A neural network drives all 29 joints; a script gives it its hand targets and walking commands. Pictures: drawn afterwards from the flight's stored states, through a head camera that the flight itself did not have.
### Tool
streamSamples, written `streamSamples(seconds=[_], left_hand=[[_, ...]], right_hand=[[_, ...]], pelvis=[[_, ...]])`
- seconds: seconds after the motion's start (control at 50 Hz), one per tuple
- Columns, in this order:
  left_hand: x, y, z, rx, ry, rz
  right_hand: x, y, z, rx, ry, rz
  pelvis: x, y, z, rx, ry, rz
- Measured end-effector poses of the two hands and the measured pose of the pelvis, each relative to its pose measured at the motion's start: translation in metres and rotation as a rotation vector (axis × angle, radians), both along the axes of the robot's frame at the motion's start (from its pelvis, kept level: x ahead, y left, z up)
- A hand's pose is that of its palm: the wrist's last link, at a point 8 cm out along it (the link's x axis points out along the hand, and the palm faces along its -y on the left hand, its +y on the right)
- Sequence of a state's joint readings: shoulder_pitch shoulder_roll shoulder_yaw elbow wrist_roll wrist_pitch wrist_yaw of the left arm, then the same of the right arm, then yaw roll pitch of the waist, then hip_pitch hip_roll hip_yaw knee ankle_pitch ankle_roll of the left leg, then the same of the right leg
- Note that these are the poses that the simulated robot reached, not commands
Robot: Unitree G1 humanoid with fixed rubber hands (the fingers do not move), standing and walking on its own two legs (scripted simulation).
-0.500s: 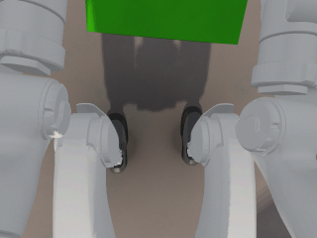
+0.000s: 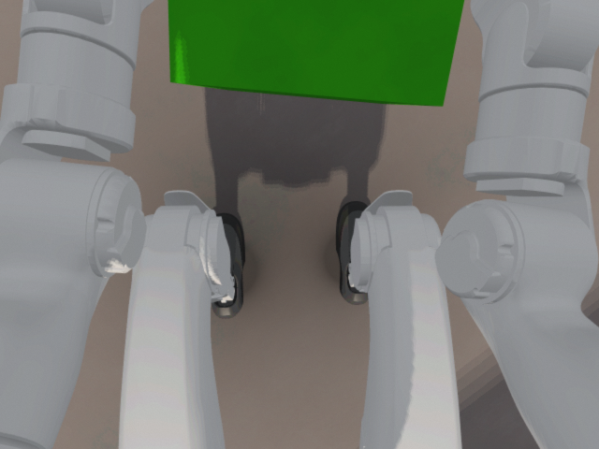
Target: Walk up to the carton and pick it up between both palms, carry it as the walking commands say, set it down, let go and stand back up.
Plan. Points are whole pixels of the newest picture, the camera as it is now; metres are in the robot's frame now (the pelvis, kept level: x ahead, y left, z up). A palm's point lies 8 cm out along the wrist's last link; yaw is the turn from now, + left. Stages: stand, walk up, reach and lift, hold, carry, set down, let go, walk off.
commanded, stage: reach and lift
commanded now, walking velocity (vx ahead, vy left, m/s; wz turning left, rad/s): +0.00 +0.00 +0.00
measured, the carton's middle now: out of the picture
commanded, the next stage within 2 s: none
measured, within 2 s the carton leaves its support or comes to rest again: neither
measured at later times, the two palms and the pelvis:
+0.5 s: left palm out of the picture +0.56 +0.14 -0.03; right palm out of the picture +0.55 -0.17 +0.00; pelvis -0.01 +0.00 +0.05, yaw +0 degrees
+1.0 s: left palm out of the picture +0.54 +0.14 +0.04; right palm out of the picture +0.52 -0.17 +0.07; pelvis -0.01 +0.00 +0.11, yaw +0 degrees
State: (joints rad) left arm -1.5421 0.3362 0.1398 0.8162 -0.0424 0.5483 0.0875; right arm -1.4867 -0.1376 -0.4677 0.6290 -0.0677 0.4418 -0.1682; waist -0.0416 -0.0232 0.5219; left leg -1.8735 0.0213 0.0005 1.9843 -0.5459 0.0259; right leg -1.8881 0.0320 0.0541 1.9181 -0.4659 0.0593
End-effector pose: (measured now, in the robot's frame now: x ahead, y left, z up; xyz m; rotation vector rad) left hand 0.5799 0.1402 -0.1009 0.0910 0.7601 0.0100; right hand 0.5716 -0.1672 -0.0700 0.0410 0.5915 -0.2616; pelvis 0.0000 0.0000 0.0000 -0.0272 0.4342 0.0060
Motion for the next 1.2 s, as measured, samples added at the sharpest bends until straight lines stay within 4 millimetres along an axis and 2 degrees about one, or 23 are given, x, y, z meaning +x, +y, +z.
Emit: streamSamples(seconds=[0.48,1.2], left_hand=[[-0.022,0.0,0.068,0.0,-0.005,0.0],[-0.054,-0.002,0.171,-0.003,-0.01,-0.012]], right_hand=[[-0.023,0.0,0.067,-0.008,0.0,0.0],[-0.062,-0.002,0.168,-0.014,0.003,-0.017]], pelvis=[[-0.008,-0.001,0.05,0.005,-0.071,-0.001],[-0.008,0.001,0.13,0.002,-0.165,-0.001]])
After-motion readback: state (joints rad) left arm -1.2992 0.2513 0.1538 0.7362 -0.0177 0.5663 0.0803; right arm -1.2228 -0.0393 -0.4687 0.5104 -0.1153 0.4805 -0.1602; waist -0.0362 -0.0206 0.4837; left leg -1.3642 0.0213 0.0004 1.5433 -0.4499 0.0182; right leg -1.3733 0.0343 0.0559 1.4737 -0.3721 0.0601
